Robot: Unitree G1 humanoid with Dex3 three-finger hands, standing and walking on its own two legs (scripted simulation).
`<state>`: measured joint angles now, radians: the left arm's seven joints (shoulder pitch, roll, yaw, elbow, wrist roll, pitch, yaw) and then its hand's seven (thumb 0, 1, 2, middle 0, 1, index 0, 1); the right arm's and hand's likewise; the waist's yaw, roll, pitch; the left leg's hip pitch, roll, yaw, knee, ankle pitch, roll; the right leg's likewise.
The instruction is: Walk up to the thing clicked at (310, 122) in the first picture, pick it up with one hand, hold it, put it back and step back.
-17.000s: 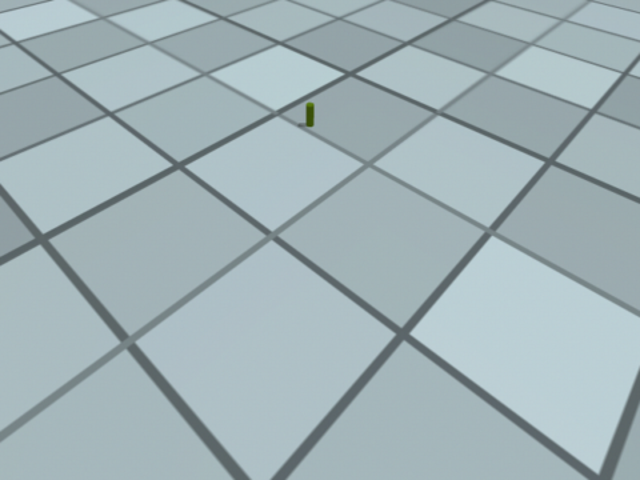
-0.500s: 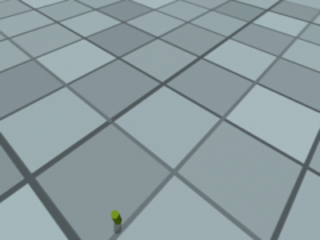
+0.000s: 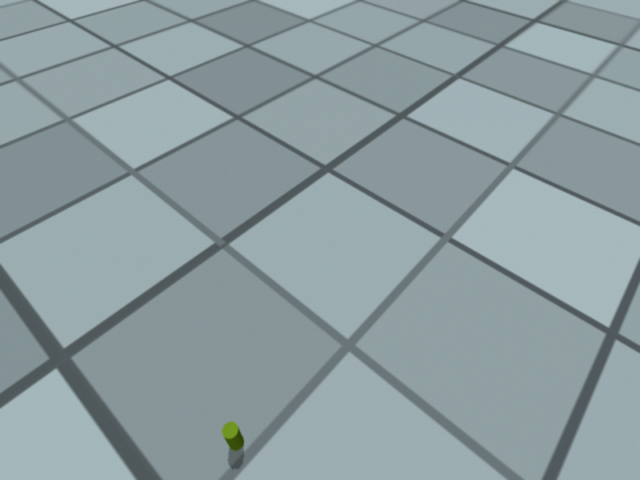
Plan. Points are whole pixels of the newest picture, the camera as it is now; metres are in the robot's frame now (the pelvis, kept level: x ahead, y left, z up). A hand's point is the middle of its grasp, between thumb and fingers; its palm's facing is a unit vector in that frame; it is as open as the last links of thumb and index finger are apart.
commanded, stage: stand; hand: left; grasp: from above
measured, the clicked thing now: (233, 436) +0.37 +0.23 -0.72
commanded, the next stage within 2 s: rise first in 0.30 s
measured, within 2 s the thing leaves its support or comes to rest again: neither
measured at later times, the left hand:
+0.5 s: hand out of the picture +0.10 +0.25 -0.16, palm faces +0.04 -0.94 -0.33, open 7.6 cm
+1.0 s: hand out of the picture +0.11 +0.26 -0.23, palm faces -0.14 -0.88 -0.45, open 12.9 cm
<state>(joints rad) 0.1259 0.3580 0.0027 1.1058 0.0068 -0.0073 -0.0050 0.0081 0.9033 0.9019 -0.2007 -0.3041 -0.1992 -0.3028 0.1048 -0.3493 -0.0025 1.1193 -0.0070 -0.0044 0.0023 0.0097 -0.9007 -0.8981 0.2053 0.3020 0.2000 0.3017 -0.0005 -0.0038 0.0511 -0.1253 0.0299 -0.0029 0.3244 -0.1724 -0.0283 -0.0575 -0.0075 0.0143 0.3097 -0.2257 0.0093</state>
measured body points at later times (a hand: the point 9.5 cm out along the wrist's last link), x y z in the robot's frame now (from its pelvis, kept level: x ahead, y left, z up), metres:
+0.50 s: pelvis -0.01 +0.00 +0.00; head +0.03 +0.00 +0.44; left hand +0.09 +0.30 -0.13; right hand +0.08 -0.29 -0.13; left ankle +0.00 +0.14 -0.75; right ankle -0.04 -0.13 -0.75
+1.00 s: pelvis -0.02 +0.01 -0.08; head +0.06 +0.03 +0.36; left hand +0.12 +0.31 -0.20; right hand +0.13 -0.24 -0.18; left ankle +0.00 +0.14 -0.75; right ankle -0.04 -0.13 -0.75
